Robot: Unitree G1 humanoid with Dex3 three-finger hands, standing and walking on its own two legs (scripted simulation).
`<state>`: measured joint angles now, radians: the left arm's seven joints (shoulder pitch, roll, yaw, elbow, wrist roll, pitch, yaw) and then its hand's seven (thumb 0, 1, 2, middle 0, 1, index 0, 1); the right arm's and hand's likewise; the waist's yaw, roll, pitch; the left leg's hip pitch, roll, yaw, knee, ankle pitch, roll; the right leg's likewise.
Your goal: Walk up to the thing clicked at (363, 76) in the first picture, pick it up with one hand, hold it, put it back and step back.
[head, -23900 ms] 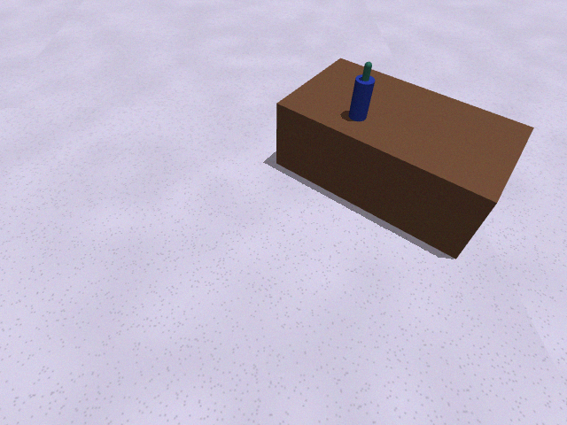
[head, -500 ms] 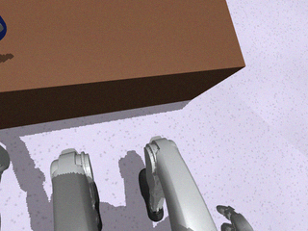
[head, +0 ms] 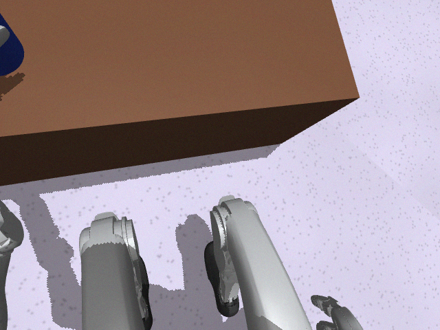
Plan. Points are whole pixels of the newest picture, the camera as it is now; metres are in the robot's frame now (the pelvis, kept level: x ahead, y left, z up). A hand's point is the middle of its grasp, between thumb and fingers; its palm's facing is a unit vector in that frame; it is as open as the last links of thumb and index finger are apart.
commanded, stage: settle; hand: left
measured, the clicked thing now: out of the picture +0.57 +0.28 +0.05
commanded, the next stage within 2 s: lift in 0.58 s
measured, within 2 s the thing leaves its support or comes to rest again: leaves its support in 0.16 s
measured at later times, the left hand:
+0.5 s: hand out of the picture +0.55 +0.29 +0.08, palm faces +0.34 -0.94 -0.04, open 10.9 cm
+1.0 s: hand out of the picture +0.51 +0.28 +0.12, palm faces +0.33 -0.94 -0.05, open 10.9 cm
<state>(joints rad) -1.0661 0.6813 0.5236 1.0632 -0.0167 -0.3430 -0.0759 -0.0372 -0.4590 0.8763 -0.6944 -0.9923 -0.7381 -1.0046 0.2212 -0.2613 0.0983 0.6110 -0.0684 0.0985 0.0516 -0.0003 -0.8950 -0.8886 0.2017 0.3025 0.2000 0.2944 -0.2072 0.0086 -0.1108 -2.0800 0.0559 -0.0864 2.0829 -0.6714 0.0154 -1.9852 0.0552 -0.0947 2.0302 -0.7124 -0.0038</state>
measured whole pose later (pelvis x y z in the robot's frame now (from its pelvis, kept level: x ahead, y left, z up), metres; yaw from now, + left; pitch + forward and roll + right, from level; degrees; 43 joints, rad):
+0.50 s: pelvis +0.02 +0.00 +0.08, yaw +1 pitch +37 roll -7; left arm -0.94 0.60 0.50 1.02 -0.04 -0.37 -0.04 -0.04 -0.56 1.00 -0.69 -1.07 -0.73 -1.08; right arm 0.24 -0.25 0.08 0.70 -0.06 0.04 0.02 0.00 -0.91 -0.90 0.20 0.30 0.20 0.29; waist -0.21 0.02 -0.14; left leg -1.83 0.06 -0.07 1.83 -0.65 0.01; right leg -1.74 0.06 -0.08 1.77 -0.68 0.00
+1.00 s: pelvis +0.02 +0.01 +0.12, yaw +3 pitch +33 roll -6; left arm -0.79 0.50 0.47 0.93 -0.05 -0.37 -0.04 -0.04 -0.56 1.01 -0.69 -1.07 -0.73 -1.09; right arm 0.24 -0.23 0.05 0.69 -0.05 0.02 0.03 0.00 -0.93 -0.90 0.20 0.30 0.20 0.29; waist -0.17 0.02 -0.14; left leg -1.65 0.05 -0.07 1.68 -0.62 0.01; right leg -1.56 0.05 -0.07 1.62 -0.64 0.00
